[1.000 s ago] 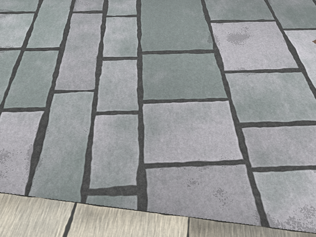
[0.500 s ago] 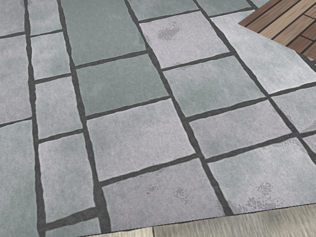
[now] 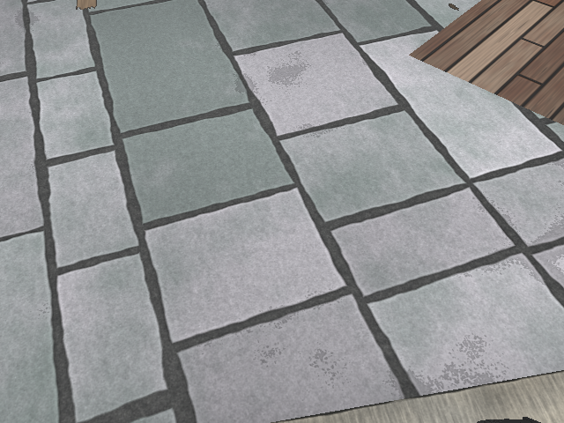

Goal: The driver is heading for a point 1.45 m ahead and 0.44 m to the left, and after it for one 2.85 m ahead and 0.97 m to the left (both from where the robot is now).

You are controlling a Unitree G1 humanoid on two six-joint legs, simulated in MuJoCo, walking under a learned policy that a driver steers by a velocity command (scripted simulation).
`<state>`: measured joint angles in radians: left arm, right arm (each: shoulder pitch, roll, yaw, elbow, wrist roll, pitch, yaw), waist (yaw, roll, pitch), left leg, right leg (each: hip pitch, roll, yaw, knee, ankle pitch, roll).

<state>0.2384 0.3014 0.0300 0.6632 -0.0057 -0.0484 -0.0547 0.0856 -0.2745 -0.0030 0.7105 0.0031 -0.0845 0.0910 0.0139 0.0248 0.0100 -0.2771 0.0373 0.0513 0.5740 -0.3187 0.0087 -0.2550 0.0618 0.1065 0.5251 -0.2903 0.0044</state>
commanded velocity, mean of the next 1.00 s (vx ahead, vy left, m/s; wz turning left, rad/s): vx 0.34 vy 0.00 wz -0.01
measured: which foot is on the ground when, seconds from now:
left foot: down 0.00-0.42, up 0.44-0.82, down 0.84-1.00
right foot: down 0.00-0.16, up 0.18-0.40, down 0.42-0.86, up 0.88-1.00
